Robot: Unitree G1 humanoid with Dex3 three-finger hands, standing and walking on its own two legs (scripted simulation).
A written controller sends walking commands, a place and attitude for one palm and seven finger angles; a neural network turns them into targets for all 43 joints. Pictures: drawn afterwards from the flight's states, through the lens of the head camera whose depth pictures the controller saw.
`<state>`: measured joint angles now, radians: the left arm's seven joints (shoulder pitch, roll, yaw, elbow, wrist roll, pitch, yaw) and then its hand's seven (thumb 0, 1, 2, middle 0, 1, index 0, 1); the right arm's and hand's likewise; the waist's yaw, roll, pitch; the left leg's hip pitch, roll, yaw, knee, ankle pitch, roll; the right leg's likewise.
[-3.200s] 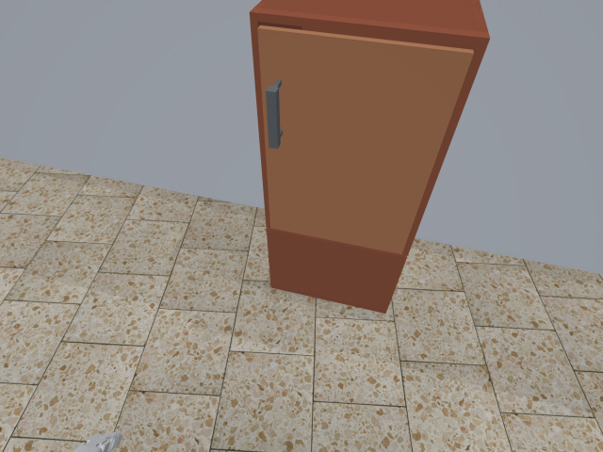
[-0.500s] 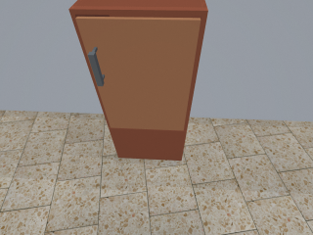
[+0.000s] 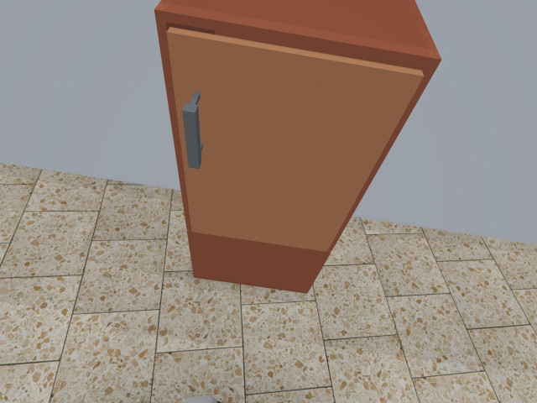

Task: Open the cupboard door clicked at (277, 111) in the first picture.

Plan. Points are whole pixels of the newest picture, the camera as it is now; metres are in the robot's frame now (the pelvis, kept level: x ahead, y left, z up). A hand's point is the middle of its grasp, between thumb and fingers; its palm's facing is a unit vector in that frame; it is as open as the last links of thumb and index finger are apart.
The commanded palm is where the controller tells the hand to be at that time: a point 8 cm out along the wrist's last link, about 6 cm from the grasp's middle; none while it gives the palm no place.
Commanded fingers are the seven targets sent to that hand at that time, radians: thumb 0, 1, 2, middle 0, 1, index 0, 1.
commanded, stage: come to a stop and stand still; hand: left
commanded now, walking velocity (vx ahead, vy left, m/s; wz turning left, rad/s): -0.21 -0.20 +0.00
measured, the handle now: (195, 131) +0.56 +0.20 +0.04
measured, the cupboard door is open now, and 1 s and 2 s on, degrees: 0 0 0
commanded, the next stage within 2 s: look again from close up in 1.26 s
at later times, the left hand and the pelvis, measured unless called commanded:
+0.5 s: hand out of the picture -0.07 +0.12 -0.15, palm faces +0.06 -0.97 -0.24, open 7.4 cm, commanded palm none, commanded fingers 0.00 0.90 0.90 -0.20 -0.30 -0.20 -0.30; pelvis -0.06 -0.06 +0.01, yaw -1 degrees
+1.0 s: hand out of the picture -0.10 +0.15 -0.18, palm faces +0.12 -0.98 -0.14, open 7.4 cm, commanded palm none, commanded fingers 0.00 0.90 0.90 -0.20 -0.30 -0.20 -0.30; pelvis -0.04 -0.01 +0.00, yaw +1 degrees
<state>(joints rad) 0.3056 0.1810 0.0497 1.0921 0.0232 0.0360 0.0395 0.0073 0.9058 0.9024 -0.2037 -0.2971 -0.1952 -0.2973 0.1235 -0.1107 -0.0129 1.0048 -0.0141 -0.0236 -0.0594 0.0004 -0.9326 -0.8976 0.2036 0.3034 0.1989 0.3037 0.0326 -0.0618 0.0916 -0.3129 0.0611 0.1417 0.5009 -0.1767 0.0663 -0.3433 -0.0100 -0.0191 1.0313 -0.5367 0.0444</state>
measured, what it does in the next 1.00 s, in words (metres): steps on the spot: right foot, then left foot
